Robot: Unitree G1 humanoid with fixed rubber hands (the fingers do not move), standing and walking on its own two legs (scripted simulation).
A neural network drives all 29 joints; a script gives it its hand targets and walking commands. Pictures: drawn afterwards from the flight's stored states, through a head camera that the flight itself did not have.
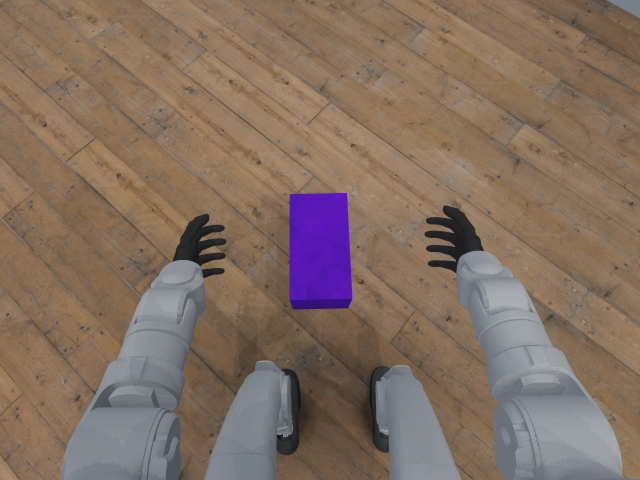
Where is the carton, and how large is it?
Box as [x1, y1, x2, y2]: [289, 193, 351, 308]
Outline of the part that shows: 346,193 290,194 289,299 293,308 347,307 351,300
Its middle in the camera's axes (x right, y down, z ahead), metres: +0.00 +0.04 +1.08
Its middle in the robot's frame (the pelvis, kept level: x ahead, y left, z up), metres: +0.54 +0.04 -0.62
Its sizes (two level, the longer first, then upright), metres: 0.291 0.157 0.155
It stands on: the floor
